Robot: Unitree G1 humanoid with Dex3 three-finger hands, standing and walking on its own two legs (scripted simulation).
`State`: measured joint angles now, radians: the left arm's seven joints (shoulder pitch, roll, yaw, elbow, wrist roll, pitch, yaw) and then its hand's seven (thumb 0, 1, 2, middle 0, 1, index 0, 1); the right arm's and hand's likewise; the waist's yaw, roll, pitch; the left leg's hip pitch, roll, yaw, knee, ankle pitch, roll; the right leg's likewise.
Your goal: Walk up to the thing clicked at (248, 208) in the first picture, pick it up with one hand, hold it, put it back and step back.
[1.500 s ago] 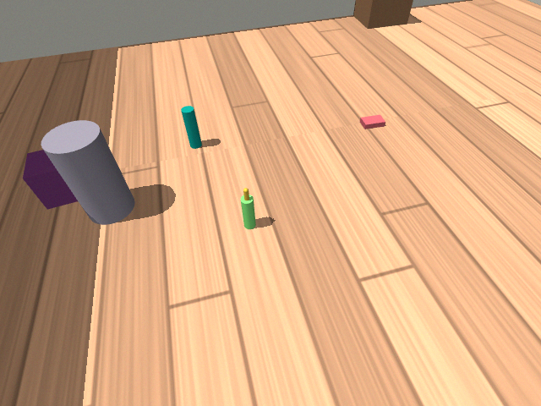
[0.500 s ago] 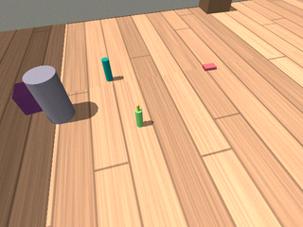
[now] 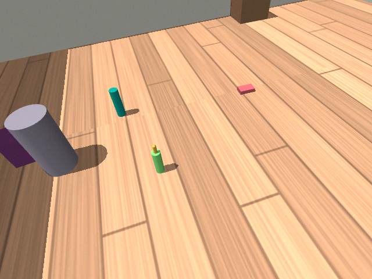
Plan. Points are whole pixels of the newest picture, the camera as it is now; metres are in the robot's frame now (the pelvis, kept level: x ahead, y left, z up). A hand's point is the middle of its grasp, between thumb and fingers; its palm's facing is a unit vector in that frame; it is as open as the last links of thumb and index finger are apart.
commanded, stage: walk up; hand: left
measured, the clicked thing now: (157, 158) +0.96 +0.26 -0.63
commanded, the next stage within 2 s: none
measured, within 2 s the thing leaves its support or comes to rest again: neither
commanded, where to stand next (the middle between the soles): +0.61 +0.06 m, yaw -1 degrees
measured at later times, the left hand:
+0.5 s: hand (85, 254) +0.24 +0.31 -0.15, palm faces -0.04 -0.94 -0.35, open 7.4 cm
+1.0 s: hand (107, 186) +0.42 +0.28 -0.10, palm faces -0.02 -0.91 -0.42, open 7.4 cm
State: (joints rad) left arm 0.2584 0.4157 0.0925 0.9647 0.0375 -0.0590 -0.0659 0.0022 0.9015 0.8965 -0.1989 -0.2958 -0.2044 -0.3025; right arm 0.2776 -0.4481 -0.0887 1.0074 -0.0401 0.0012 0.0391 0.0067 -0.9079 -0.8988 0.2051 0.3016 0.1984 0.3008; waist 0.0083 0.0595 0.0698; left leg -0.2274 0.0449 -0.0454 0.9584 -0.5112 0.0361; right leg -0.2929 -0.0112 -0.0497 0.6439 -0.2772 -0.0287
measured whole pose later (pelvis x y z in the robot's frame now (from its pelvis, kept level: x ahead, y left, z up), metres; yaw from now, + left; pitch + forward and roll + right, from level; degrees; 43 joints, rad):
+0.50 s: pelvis +0.21 +0.03 +0.01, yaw +0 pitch -3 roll -1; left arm 0.33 0.42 0.04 0.89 -0.01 -0.05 -0.03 0.01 0.90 0.90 -0.20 -0.30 -0.21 -0.30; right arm 0.22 -0.37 -0.07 0.82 -0.02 -0.08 0.06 0.00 -0.91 -0.90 0.21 0.30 0.20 0.30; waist 0.00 -0.03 0.12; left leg -0.32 0.05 0.06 0.60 -0.23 0.02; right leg -0.29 0.02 0.04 1.12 -0.48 -0.05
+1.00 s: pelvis +0.38 +0.00 +0.01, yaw -2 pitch -4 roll +0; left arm 0.35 0.38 0.04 0.84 0.01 -0.10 -0.04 0.00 0.90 0.90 -0.20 -0.30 -0.21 -0.30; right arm 0.31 -0.44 -0.06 0.84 -0.01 -0.02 0.06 0.01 -0.91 -0.90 0.21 0.30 0.20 0.30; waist 0.03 0.08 0.09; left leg -0.47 0.04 -0.02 1.04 -0.36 0.03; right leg -0.26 -0.03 -0.04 0.55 -0.23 -0.02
